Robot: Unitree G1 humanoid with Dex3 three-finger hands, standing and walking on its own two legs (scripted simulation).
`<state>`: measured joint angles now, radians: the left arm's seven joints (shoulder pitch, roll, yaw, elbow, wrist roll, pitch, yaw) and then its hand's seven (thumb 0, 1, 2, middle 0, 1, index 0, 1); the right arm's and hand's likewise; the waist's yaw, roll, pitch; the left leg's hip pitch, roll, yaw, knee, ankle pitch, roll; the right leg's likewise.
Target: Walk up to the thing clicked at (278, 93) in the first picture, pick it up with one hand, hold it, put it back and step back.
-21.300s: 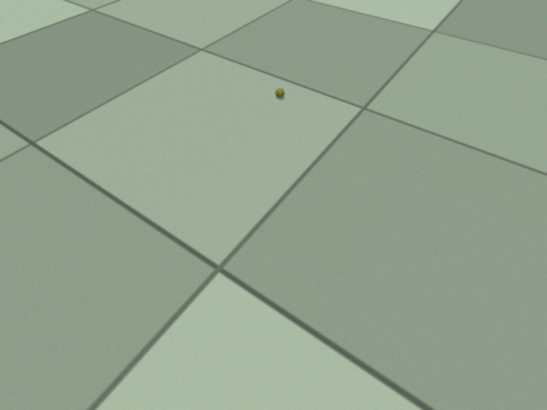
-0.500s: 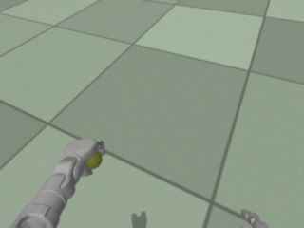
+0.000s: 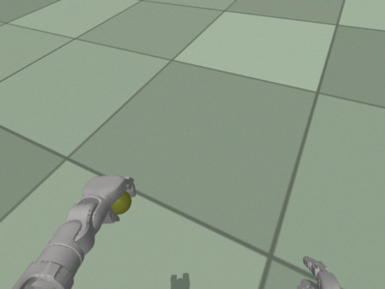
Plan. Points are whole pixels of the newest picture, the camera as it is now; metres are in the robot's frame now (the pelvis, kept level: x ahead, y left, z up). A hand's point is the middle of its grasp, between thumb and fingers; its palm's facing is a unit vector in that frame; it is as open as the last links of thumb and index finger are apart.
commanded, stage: hold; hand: left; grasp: from above
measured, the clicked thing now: (118, 201) +0.32 +0.21 -0.04
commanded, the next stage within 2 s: crouch in 0.56 s
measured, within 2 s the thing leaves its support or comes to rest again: neither
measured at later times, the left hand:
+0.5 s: hand (110, 205) +0.30 +0.23 -0.03, palm faces -0.44 -0.05 -0.90, open 8.3 cm
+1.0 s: hand (114, 217) +0.30 +0.23 -0.08, palm faces -0.47 -0.03 -0.88, open 8.3 cm
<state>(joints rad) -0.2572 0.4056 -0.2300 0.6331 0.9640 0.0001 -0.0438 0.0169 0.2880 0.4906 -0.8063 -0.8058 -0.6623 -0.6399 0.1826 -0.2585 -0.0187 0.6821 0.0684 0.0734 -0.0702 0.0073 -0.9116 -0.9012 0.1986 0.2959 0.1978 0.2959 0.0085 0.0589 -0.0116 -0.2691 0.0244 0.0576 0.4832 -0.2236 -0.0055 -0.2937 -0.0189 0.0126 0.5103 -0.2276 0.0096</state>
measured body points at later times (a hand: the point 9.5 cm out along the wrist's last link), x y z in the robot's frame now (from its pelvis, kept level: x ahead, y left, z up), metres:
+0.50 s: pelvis +0.01 +0.00 +0.00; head +0.01 -0.02 +0.45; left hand +0.32 +0.23 +0.02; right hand +0.15 -0.25 -0.12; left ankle +0.02 +0.12 -0.74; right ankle +0.03 -0.12 -0.74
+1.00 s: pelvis +0.00 +0.00 -0.01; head +0.04 -0.01 +0.44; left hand +0.32 +0.23 -0.03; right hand +0.14 -0.26 -0.13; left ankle +0.02 +0.12 -0.74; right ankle +0.03 -0.12 -0.74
